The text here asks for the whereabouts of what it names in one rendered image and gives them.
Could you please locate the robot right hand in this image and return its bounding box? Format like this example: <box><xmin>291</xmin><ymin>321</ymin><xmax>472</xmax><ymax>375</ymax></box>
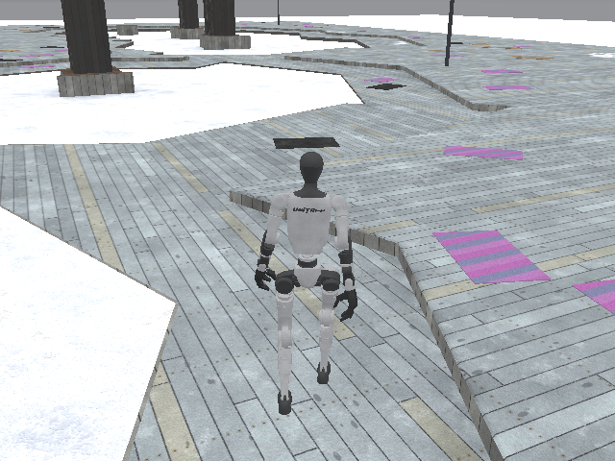
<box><xmin>333</xmin><ymin>289</ymin><xmax>357</xmax><ymax>322</ymax></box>

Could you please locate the right robot shin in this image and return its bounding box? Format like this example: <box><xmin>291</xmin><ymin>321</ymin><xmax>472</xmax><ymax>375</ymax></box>
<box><xmin>319</xmin><ymin>310</ymin><xmax>334</xmax><ymax>372</ymax></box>

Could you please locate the left robot upper arm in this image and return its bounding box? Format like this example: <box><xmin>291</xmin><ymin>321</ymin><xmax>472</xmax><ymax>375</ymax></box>
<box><xmin>264</xmin><ymin>192</ymin><xmax>290</xmax><ymax>245</ymax></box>

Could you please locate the robot left forearm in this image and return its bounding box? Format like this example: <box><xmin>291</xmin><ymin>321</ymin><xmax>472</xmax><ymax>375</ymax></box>
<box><xmin>257</xmin><ymin>230</ymin><xmax>275</xmax><ymax>272</ymax></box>

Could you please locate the robot left hand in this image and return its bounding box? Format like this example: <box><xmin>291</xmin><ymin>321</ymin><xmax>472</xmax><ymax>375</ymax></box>
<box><xmin>255</xmin><ymin>269</ymin><xmax>276</xmax><ymax>291</ymax></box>

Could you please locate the robot right forearm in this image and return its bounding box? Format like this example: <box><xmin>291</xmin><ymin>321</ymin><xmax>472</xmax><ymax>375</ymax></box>
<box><xmin>338</xmin><ymin>235</ymin><xmax>357</xmax><ymax>291</ymax></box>

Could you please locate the right robot upper arm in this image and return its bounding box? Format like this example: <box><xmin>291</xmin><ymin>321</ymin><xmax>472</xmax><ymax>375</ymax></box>
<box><xmin>330</xmin><ymin>194</ymin><xmax>349</xmax><ymax>250</ymax></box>

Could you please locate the robot head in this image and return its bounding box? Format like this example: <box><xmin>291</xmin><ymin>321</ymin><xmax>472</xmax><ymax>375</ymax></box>
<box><xmin>293</xmin><ymin>152</ymin><xmax>327</xmax><ymax>198</ymax></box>

